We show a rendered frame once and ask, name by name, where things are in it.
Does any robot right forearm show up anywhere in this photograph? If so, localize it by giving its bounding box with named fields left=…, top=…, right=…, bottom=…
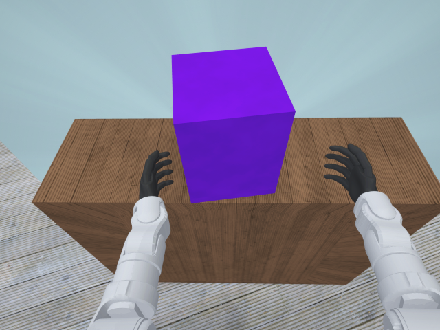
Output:
left=353, top=191, right=440, bottom=311

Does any right robot upper arm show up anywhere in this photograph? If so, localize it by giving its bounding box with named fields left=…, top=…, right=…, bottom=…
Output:
left=383, top=308, right=440, bottom=330

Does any left robot hand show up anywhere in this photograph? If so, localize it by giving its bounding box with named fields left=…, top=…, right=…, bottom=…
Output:
left=139, top=150, right=173, bottom=200

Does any robot left forearm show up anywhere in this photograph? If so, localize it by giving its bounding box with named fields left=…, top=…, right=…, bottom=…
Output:
left=87, top=196, right=171, bottom=330

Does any carton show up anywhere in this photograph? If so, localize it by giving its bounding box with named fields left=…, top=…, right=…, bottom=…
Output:
left=172, top=47, right=296, bottom=204

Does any right robot hand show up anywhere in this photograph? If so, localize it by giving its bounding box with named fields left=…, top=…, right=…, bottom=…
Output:
left=324, top=144, right=378, bottom=203

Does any pedestal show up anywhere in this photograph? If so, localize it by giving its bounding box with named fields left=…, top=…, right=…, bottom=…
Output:
left=32, top=117, right=440, bottom=285

